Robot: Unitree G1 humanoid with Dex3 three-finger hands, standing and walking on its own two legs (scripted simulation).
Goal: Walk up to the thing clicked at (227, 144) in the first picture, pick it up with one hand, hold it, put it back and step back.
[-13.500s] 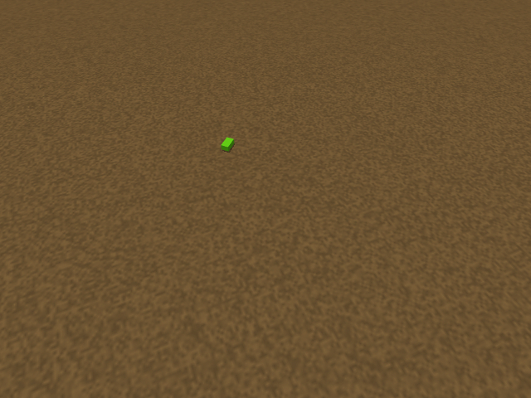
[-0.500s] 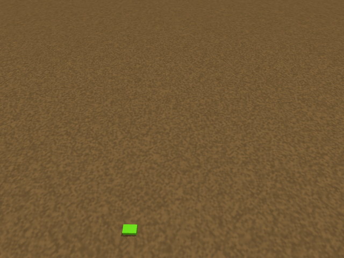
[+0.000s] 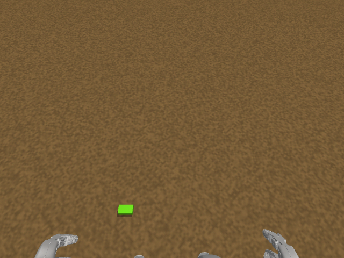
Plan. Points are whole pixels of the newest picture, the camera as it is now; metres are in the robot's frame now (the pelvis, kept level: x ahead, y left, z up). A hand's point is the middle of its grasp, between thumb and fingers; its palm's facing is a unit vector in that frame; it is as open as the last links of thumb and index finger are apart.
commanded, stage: rise first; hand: left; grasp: from above
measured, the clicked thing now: (125, 209) +0.42 +0.23 -0.73
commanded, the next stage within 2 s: none
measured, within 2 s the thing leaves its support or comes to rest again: neither
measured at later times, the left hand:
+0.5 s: hand out of the picture +0.14 +0.27 -0.24, palm faces -0.29 -0.78 -0.55, open 11.6 cm
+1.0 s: hand (95, 231) +0.27 +0.30 -0.45, palm faces -0.47 -0.29 -0.83, open 11.6 cm
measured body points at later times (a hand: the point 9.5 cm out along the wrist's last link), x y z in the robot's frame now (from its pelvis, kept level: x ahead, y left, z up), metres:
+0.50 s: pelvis -0.02 +0.01 -0.10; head +0.09 +0.03 +0.33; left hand +0.15 +0.31 -0.21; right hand +0.17 -0.23 -0.18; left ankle +0.00 +0.12 -0.71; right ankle +0.01 -0.11 -0.71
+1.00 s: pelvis -0.08 +0.00 -0.31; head +0.13 +0.01 +0.09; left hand +0.29 +0.31 -0.40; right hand +0.06 -0.27 -0.44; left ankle +0.00 +0.12 -0.71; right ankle +0.00 -0.11 -0.71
